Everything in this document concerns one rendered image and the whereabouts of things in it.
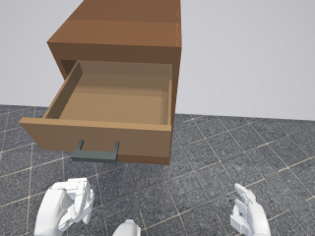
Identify cabinet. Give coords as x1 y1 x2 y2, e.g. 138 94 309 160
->
46 0 182 165

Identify handle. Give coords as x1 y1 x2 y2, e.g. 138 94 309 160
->
71 140 120 164

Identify drawer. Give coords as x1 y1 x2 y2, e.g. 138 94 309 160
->
19 60 172 157

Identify robot left hand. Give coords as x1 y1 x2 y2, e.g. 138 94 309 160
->
33 177 95 236

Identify left robot shin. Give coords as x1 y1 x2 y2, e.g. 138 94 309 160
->
125 219 135 223

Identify robot right hand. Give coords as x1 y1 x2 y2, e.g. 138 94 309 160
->
230 183 271 236

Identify left robot thigh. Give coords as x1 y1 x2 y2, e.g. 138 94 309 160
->
112 222 141 236

